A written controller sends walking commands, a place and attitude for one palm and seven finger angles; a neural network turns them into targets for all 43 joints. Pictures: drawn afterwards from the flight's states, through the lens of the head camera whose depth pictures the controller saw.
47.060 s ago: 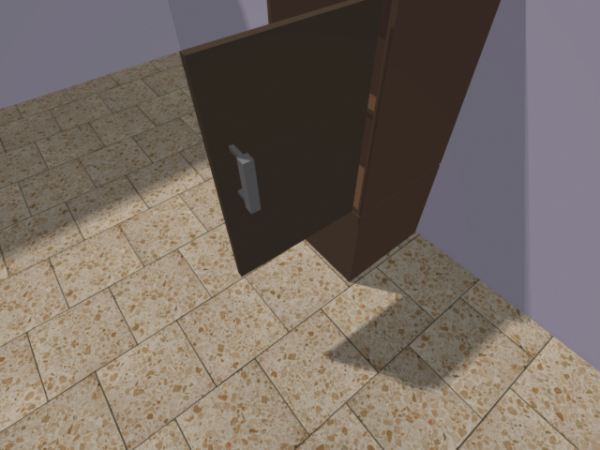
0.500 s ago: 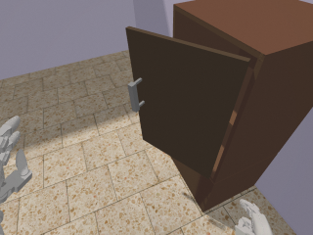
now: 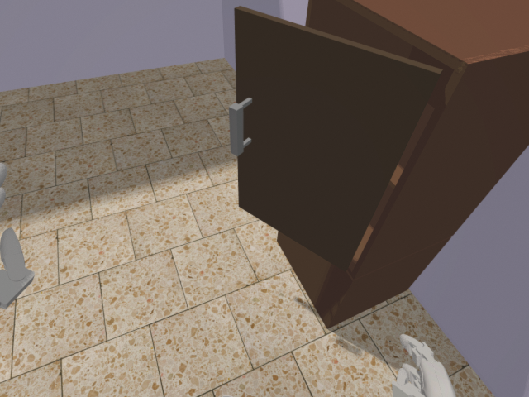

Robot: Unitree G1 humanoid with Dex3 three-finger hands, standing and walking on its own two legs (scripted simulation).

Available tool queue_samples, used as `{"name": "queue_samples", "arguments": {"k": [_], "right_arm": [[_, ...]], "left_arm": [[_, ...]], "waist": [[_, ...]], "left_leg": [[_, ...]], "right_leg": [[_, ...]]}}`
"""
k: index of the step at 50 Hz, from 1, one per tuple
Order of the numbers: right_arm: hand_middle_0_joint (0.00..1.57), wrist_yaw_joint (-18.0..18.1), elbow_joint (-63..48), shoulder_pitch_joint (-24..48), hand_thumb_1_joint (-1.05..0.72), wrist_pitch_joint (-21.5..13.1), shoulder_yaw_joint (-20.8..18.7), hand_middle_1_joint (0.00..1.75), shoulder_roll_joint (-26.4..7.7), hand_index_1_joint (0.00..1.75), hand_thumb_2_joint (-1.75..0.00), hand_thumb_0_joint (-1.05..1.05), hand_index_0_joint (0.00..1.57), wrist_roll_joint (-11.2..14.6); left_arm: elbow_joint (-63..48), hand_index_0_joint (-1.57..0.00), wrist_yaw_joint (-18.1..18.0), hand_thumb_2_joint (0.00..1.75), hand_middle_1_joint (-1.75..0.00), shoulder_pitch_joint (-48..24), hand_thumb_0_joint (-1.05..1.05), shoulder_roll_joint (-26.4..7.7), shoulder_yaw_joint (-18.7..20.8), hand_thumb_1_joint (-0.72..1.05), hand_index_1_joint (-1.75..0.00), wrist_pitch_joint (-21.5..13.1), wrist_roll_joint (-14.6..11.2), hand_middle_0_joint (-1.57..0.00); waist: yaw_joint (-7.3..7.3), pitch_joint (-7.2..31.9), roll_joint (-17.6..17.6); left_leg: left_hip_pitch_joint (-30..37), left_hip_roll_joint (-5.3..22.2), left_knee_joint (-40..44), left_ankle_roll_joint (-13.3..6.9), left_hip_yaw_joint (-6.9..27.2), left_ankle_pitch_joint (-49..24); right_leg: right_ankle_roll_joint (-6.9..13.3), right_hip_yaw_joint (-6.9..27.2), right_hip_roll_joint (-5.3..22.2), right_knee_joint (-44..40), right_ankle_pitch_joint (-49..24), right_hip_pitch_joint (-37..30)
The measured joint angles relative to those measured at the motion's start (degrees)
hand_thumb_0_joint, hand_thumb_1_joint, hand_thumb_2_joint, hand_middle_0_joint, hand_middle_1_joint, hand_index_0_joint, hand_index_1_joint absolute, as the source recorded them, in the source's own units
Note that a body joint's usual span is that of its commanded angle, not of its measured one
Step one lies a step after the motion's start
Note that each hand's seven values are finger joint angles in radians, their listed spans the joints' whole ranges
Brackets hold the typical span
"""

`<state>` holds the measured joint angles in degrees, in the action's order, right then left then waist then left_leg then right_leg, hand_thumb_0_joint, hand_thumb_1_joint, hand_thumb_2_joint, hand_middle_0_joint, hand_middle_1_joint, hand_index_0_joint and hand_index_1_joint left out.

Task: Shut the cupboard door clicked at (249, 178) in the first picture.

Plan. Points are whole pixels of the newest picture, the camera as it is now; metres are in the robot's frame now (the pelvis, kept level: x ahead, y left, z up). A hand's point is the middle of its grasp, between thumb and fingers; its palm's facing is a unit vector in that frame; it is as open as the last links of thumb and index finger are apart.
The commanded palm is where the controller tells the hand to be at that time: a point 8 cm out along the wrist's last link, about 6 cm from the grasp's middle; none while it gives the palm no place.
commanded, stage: step back with the hand held close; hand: left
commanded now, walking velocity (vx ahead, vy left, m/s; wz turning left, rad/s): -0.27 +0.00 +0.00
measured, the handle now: (242, 126) +0.69 +0.10 +0.02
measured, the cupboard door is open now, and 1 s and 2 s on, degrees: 29 29 29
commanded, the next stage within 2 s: stop stepping back and stand still in 0.60 s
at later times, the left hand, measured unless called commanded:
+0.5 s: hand out of the picture +0.11 +0.30 +0.19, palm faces +0.50 -0.74 -0.45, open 7.4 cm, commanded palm +0.03 +0.32 +0.19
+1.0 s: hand out of the picture -0.06 +0.33 +0.19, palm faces +0.41 -0.80 -0.43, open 7.4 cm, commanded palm -0.08 +0.36 +0.19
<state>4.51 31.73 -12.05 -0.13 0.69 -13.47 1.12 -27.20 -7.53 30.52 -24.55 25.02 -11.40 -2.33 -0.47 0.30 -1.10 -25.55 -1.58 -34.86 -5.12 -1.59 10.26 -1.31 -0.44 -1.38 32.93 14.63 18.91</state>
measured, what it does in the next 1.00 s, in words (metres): walks backwards: right foot, then left foot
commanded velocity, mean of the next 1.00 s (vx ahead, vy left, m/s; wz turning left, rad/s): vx -0.16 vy -0.03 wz -0.06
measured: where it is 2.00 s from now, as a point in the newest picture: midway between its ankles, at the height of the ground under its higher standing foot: outside the picture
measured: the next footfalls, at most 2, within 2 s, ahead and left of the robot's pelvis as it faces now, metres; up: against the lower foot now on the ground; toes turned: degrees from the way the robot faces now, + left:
right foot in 0.64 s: -0.19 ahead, -0.13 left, +0.00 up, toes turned +3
left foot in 0.72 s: +0.06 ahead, +0.08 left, +0.00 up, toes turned +7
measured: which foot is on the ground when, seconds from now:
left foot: down 0.00-0.64, up 0.66-0.70, down 0.72-0.88, up 0.90-1.00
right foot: down 0.00-0.38, up 0.40-0.62, down 0.64-1.00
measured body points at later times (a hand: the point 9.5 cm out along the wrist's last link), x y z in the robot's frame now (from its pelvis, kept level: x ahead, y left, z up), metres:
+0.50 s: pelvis -0.08 +0.01 -0.01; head -0.07 +0.05 +0.44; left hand +0.07 +0.34 +0.21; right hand +0.10 -0.22 -0.07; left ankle +0.09 +0.07 -0.72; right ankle -0.10 -0.14 -0.68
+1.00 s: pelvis -0.23 +0.07 +0.00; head -0.26 +0.12 +0.45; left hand -0.09 +0.37 +0.21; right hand -0.10 -0.18 -0.06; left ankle -0.17 +0.14 -0.68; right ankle -0.24 -0.08 -0.72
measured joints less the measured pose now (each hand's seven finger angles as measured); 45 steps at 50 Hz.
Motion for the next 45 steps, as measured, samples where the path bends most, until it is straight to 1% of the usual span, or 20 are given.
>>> {"name": "queue_samples", "arguments": {"k": [9,13,16,18,20,22,24,26,29,31,32,34,36,37,38,39,40,41,43,45], "right_arm": [[0.21,-0.8,1.3,-1.1,-0.9,-1.6,-0.1,0.3,0.8,0.3,-0.9,0.01,0.21,-0.7],[0.21,-1.4,2.5,-0.9,-0.9,-1.5,-0.5,0.3,0.8,0.3,-0.9,0.01,0.21,-1.0],[0.21,-1.5,3.5,-0.7,-0.9,-1.1,-0.8,0.3,0.7,0.3,-0.9,0.01,0.21,-0.9],[0.21,-1.2,3.7,-0.6,-0.9,-1.0,-0.8,0.3,0.6,0.3,-0.9,0.01,0.21,-0.7],[0.21,-0.7,3.5,-0.3,-0.9,-1.5,-0.8,0.3,0.5,0.3,-0.9,0.01,0.21,-0.7],[0.21,-0.4,3.3,0.1,-0.9,-2.6,-1.2,0.3,0.9,0.3,-0.9,0.01,0.21,-0.9],[0.21,-0.7,3.7,0.2,-0.9,-3.8,-1.5,0.3,1.6,0.3,-0.9,0.01,0.21,-1.1],[0.21,-1.3,4.2,0.4,-0.9,-4.7,-1.5,0.3,2.4,0.3,-0.9,0.01,0.21,-1.1],[0.21,-2.1,4.5,1.4,-0.9,-6.1,-1.1,0.3,3.2,0.3,-0.9,0.01,0.21,-1.3],[0.21,-2.5,4.2,2.8,-0.9,-6.6,-0.6,0.3,3.7,0.3,-0.9,0.01,0.21,-1.7],[0.21,-2.6,4.1,3.9,-0.9,-6.7,-0.3,0.3,3.9,0.3,-0.9,0.01,0.21,-1.9],[0.21,-2.6,5.8,5.2,-0.9,-6.6,0.1,0.3,3.6,0.3,-0.9,0.01,0.21,-2.2],[0.21,-2.2,6.9,4.1,-0.9,-5.9,0.7,0.3,4.0,0.3,-0.9,0.01,0.21,-1.8],[0.21,-1.8,6.7,3.4,-0.9,-5.5,0.9,0.3,4.0,0.3,-0.9,0.01,0.21,-1.5],[0.21,-1.4,6.2,3.1,-0.9,-5.5,0.9,0.3,3.8,0.3,-0.9,0.01,0.21,-1.2],[0.21,-1.2,5.7,3.1,-0.9,-5.5,0.7,0.3,3.8,0.3,-0.9,0.01,0.21,-0.9],[0.21,-1.2,5.2,3.3,-0.9,-5.3,0.5,0.3,3.8,0.3,-0.9,0.01,0.21,-0.8],[0.21,-1.4,4.6,3.4,-0.9,-5.0,0.3,0.3,4.0,0.3,-0.9,0.01,0.21,-0.8],[0.21,-2.0,2.7,2.8,-0.9,-4.3,-0.2,0.3,4.2,0.3,-0.9,0.01,0.21,-0.9],[0.21,-2.8,0.8,1.1,-0.9,-3.9,-0.7,0.3,3.9,0.3,-0.9,0.01,0.21,-0.4]], "left_arm": [[-1.4,-0.21,-0.2,0.9,-0.3,-1.9,0.01,-0.2,1.1,0.89,-0.31,-2.2,1.1,-0.21],[-2.5,-0.21,-1.0,0.9,-0.3,-0.8,0.01,0.0,0.9,0.89,-0.31,-2.9,0.6,-0.21],[-3.1,-0.21,-1.7,0.9,-0.3,-0.6,0.01,-0.2,-0.3,0.89,-0.31,-3.1,0.5,-0.21],[-3.5,-0.21,-1.8,0.9,-0.3,-0.8,0.01,-0.8,-0.5,0.89,-0.31,-3.3,0.5,-0.21],[-3.4,-0.21,-1.7,0.9,-0.3,-1.0,0.01,-1.3,0.1,0.89,-0.31,-3.7,0.7,-0.21],[-3.0,-0.21,-1.2,0.9,-0.3,-1.8,0.01,-2.1,1.1,0.89,-0.31,-3.7,0.7,-0.22],[-3.2,-0.21,-0.7,0.9,-0.3,-2.7,0.01,-3.3,2.3,0.88,-0.31,-3.9,0.3,-0.22],[-3.5,-0.21,-0.7,0.9,-0.3,-2.5,0.01,-3.8,3.2,0.89,-0.31,-4.4,-0.6,-0.22],[-4.1,-0.21,-0.7,0.9,-0.3,-1.4,0.01,-3.0,3.5,0.89,-0.31,-4.8,-2.1,-0.21],[-4.6,-0.21,-0.8,0.9,-0.3,-1.0,0.01,-2.6,3.4,0.89,-0.31,-4.9,-2.7,-0.21],[-4.9,-0.21,-0.9,0.9,-0.3,-1.2,0.01,-2.4,3.4,0.89,-0.3,-5.3,-2.6,-0.21],[-4.4,-0.21,-1.1,0.9,-0.3,-2.7,0.01,-0.5,0.8,0.89,-0.3,-5.2,-1.5,-0.21],[-4.2,-0.21,-1.0,0.9,-0.3,-4.1,0.01,0.1,-1.5,0.89,-0.31,-4.1,-0.8,-0.21],[-4.2,-0.21,-0.7,0.9,-0.3,-5.3,0.01,0.2,-2.2,0.89,-0.31,-3.4,-0.6,-0.21],[-3.9,-0.21,-0.4,0.9,-0.3,-6.9,0.01,0.0,-2.6,0.89,-0.31,-2.6,-0.5,-0.21],[-3.3,-0.21,-0.1,0.9,-0.3,-8.4,0.01,-0.3,-2.5,0.89,-0.31,-2.0,-0.8,-0.21],[-2.4,-0.21,0.2,0.9,-0.3,-9.4,0.01,-0.8,-2.1,0.89,-0.31,-1.5,-1.1,-0.21],[-1.6,-0.21,0.5,0.9,-0.3,-9.8,0.01,-1.4,-1.4,0.89,-0.31,-0.8,-1.5,-0.21],[-1.1,-0.21,1.1,0.9,-0.3,-8.3,0.01,-2.6,-0.1,0.89,-0.31,1.1,-2.6,-0.21],[-3.3,-0.21,1.3,0.9,-0.3,-3.5,0.01,-4.0,0.8,0.89,-0.3,2.4,-3.1,-0.21]], "waist": [[0.97,-0.8,0.4],[0.6,-0.4,1.2],[0.84,-0.5,1.8],[1.18,-0.8,2.1],[1.6,-1.2,1.5],[2.2,-1.7,0.0],[2.22,-1.4,-0.7],[1.71,-0.1,-0.8],[0.21,2.2,-0.5],[-1.27,3.1,0.8],[-2.35,3.0,1.9],[-3.44,1.7,1.1],[-3.73,2.4,2.4],[-2.99,2.9,2.5],[-2.01,2.6,2.1],[-0.98,2.0,1.8],[0.16,1.4,1.6],[1.27,0.9,1.4],[3.27,0.1,1.0],[4.82,-0.5,1.0]], "left_leg": [[-3.2,0.9,-4.1,0.4,-0.5,3.4],[-4.7,0.9,-5.0,2.6,-1.3,8.2],[-4.8,0.6,-4.1,3.7,-1.8,8.4],[-4.9,0.7,-3.0,2.9,-2.2,5.6],[-5.3,1.5,-2.2,0.6,-2.4,2.3],[-5.9,3.1,-0.7,-1.1,-2.1,-2.5],[-6.4,4.5,1.3,-1.2,-2.3,-6.9],[-7.0,5.6,3.8,-0.9,-3.4,-9.7],[-8.0,6.2,8.3,-0.2,-5.7,-12.5],[-9.4,6.1,9.8,1.8,-8.1,-12.3],[-10.6,6.0,8.8,3.5,-9.4,-10.1],[-10.9,6.0,3.7,6.6,-7.8,-1.7],[-7.2,4.4,0.8,7.3,-6.0,-1.0],[-6.0,4.0,2.6,6.4,-5.9,-5.2],[-5.5,3.8,4.0,4.3,-5.7,-9.6],[-5.4,3.5,4.6,1.4,-5.5,-11.3],[-5.3,3.2,5.4,-0.3,-5.2,-11.7],[-5.2,3.1,6.7,0.2,-4.9,-11.9],[-4.9,2.8,10.1,4.2,-4.8,-10.7],[-7.0,2.2,5.7,7.9,-5.4,-0.4]], "right_leg": [[0.9,0.7,-1.3,3.9,0.5,2.4],[0.9,0.9,-0.7,3.7,-0.5,3.7],[0.4,0.8,0.1,2.9,-1.7,3.8],[0.0,0.5,0.3,2.6,-2.3,4.0],[0.1,0.6,-0.7,4.6,1.3,5.0],[0.4,0.8,-3.0,12.3,6.0,5.7],[0.8,0.4,-4.6,18.3,10.2,4.5],[1.4,-0.8,-4.9,19.4,13.9,1.4],[2.2,-2.3,-4.4,11.4,17.8,-5.3],[3.3,-1.6,-3.1,1.3,17.5,-9.9],[4.1,0.1,-2.1,-3.0,14.3,-10.8],[1.8,1.4,-2.1,-2.6,9.3,-10.4],[-0.3,2.7,-1.0,-1.6,9.3,-10.8],[-0.9,2.6,-0.7,-0.8,9.6,-10.5],[-1.1,1.9,-0.8,0.5,10.0,-10.2],[-0.5,1.7,-1.0,2.2,11.9,-9.5],[0.5,1.6,-1.4,4.0,14.6,-8.5],[1.5,1.1,-2.1,5.7,17.0,-7.3],[3.4,-1.4,-3.9,5.8,19.6,-6.4],[5.3,-2.1,-4.2,2.3,15.9,-6.5]]}}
